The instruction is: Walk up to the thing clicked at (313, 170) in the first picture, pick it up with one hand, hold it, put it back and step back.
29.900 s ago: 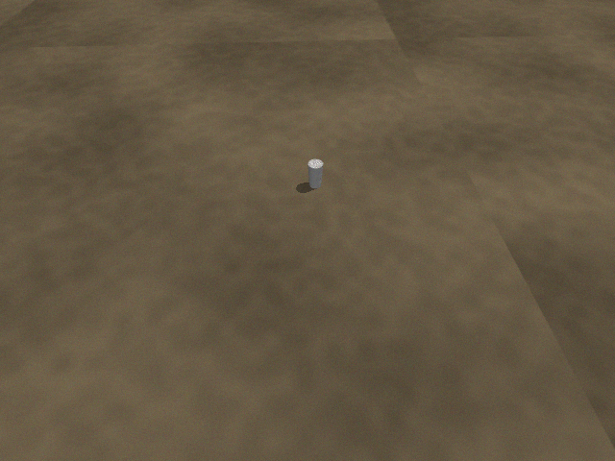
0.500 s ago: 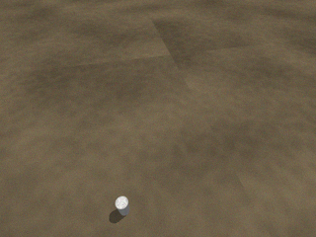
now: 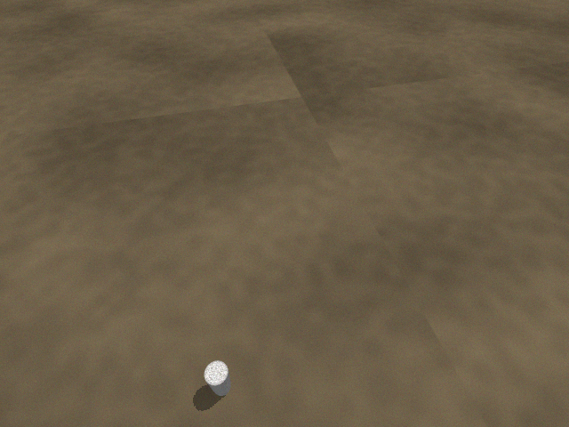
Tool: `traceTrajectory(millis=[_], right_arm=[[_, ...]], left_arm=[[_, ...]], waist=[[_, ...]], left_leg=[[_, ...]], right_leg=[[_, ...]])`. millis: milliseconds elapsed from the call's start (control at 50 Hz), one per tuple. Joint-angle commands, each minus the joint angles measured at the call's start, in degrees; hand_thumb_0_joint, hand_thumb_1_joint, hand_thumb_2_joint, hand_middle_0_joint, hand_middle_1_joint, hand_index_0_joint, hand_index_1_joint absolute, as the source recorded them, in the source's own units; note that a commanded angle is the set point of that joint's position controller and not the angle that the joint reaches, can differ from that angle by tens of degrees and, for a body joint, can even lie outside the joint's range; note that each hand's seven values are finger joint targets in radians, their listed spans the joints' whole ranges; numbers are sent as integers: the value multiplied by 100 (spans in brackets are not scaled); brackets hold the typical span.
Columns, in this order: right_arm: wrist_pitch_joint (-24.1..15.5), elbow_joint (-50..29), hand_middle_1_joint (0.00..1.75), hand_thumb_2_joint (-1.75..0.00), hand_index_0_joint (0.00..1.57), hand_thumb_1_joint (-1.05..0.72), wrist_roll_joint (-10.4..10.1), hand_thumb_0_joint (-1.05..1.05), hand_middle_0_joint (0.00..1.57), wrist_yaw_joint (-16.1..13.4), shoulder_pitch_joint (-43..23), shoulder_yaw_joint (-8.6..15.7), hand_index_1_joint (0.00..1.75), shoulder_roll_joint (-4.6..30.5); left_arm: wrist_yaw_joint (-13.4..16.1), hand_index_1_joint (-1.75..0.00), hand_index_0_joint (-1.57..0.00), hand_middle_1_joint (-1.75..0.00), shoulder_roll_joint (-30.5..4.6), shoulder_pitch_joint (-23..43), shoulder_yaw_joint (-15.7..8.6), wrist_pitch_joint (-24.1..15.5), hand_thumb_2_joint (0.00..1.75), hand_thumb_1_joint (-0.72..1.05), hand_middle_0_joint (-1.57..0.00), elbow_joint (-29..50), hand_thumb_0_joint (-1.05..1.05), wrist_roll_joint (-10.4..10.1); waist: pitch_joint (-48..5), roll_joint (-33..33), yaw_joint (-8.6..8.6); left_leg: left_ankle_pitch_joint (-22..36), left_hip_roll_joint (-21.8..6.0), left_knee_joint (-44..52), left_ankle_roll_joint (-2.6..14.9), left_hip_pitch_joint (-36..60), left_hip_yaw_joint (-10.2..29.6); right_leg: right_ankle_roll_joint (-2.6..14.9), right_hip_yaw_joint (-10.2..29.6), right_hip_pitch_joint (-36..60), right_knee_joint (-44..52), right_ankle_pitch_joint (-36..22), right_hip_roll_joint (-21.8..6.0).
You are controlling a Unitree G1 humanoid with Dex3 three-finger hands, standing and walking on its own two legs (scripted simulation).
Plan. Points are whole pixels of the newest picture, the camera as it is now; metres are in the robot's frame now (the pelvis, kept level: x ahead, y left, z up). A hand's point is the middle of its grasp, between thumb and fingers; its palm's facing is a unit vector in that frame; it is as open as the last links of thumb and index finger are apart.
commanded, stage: stand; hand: left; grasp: from the side
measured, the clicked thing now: (219, 380) +0.43 +0.24 -0.72
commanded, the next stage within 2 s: step back in 0.60 s
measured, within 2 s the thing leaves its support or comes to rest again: neither
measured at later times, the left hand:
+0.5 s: hand out of the picture +0.09 +0.24 -0.16, palm faces -0.01 -0.94 -0.34, open 7.3 cm
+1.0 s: hand out of the picture +0.10 +0.30 -0.18, palm faces -0.01 -0.93 -0.37, open 7.3 cm
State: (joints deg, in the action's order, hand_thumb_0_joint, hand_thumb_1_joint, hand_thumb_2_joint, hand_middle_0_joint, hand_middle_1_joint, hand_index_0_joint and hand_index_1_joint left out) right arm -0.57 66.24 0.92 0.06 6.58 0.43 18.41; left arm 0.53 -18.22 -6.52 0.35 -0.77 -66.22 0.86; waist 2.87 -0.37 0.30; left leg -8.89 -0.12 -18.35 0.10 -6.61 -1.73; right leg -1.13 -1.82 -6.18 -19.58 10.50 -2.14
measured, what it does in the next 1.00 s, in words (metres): lifts its right foot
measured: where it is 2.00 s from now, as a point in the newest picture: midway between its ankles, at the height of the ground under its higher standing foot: outside the picture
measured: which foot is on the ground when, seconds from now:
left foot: down 0.00-1.00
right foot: down 0.00-0.90, up 0.92-1.00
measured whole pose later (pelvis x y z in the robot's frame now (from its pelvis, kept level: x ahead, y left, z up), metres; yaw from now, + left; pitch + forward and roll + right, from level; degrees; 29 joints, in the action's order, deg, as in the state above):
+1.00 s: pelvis -0.04 +0.03 -0.02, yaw +0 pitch -1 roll -2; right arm 1.9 55.9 1.5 0.6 7.3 3.3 20.9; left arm 1.9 -23.5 -0.3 -3.8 3.9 -52.8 0.3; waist 11.7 2.3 -1.1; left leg -17.8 1.4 -34.7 2.9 -15.7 0.4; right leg 1.3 7.6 -24.6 -54.9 30.8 4.2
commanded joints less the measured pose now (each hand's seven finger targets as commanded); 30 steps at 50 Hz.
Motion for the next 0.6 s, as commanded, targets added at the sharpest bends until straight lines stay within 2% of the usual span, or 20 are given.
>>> traceTrajectory(millis=[0,40,80,100,140,160,180,240,280,300,440,520,560,580], right_arm=[[-113,-240,30,-90,20,-90,-7,0,20,-93,-103,187,30,1161],[-114,-261,30,-90,20,-90,-3,0,20,-98,-197,196,30,1180],[-120,-278,30,-90,20,-90,-10,0,20,-93,-241,193,30,1155],[-112,-263,30,-90,20,-90,-7,0,20,-94,-219,196,30,1181],[-111,-275,30,-90,20,-90,-6,0,20,-90,-245,201,30,1177],[-112,-265,30,-90,20,-90,-5,0,20,-86,-232,197,30,1167],[-116,-291,30,-90,20,-90,0,0,20,-87,-307,217,30,1210],[-110,-273,30,-90,20,-90,-15,0,20,-88,-293,212,30,1203],[-103,-270,30,-90,20,-90,-20,0,20,-91,-253,206,30,1203],[-106,-275,30,-90,20,-90,-10,0,20,-89,-312,207,30,1194],[-109,-264,30,-90,20,-90,-10,0,20,-97,-286,199,30,1248],[-110,-271,30,-90,20,-90,-13,0,20,-89,-294,201,30,1243],[-115,-284,30,-90,20,-90,-17,0,20,-90,-318,204,30,1235],[-13,-462,30,-90,20,-90,-35,0,20,-58,-486,325,30,1519]], left_arm=[[62,-30,-20,-30,-1211,144,-224,-111,90,90,-20,241,0,-3],[57,-30,-20,-30,-1198,166,-230,-108,90,90,-20,256,0,7],[67,-30,-20,-30,-1201,220,-234,-126,90,90,-20,269,0,5],[62,-30,-20,-30,-1206,231,-241,-126,90,90,-20,272,0,-1],[68,-30,-20,-30,-1202,238,-239,-140,90,90,-20,283,0,-5],[66,-30,-20,-30,-1215,275,-242,-137,90,90,-20,285,0,-6],[69,-30,-20,-30,-1210,266,-248,-141,90,90,-20,307,0,1],[73,-30,-20,-30,-1205,272,-244,-145,90,90,-20,307,0,-14],[70,-30,-20,-30,-1234,272,-255,-138,90,90,-20,311,0,-12],[71,-30,-20,-30,-1264,256,-258,-142,90,90,-20,306,0,-7],[53,-30,-20,-30,-1250,285,-266,-116,90,90,-20,309,0,-6],[55,-30,-20,-30,-1247,260,-259,-128,90,90,-20,309,0,-14],[58,-30,-20,-30,-1264,285,-266,-130,90,90,-20,335,0,-8],[68,-30,-20,-30,-1728,224,-558,-70,90,90,-20,490,0,-144]], waist=[[-266,93,-33],[-299,42,-16],[-331,114,-23],[-338,94,-33],[-394,119,-35],[-354,119,-50],[-453,35,-27],[-562,32,-36],[-543,13,-52],[-534,26,-29],[-443,-20,-42],[-393,63,-36],[-551,9,-36],[119,104,-23]], left_leg=[[452,-684,415,67,-44,665],[397,-691,410,65,50,656],[697,-723,359,72,79,663],[528,-702,380,69,69,641],[807,-725,337,65,134,642],[700,-714,365,50,58,631],[920,-742,325,59,194,629],[1087,-747,268,60,195,611],[826,-720,317,59,132,587],[946,-737,308,60,219,612],[761,-745,382,43,160,592],[866,-754,362,33,203,603],[1022,-782,320,51,297,603],[1717,-640,-309,190,-170,629]], right_leg=[[151,556,34,405,-499,-570],[149,539,-31,403,-487,-564],[148,551,54,411,-693,-595],[134,556,20,450,-605,-584],[142,559,89,423,-837,-609],[142,556,97,449,-753,-601],[146,538,108,412,-919,-600],[151,534,277,392,-1199,-632],[144,541,263,449,-1001,-620],[152,530,219,422,-1090,-618],[164,541,149,479,-816,-604],[163,548,107,491,-882,-598],[187,536,205,448,-1086,-619],[232,611,-262,10,-1974,-514]])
